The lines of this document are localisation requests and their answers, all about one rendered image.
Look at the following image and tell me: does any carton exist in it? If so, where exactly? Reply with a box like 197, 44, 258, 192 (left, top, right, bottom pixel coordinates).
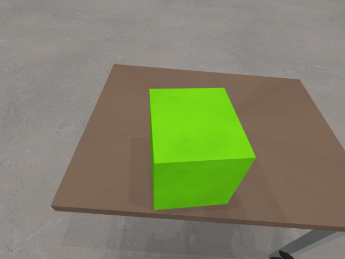
149, 88, 256, 210

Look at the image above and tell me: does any table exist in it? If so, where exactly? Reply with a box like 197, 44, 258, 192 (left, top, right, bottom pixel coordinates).
51, 64, 345, 259

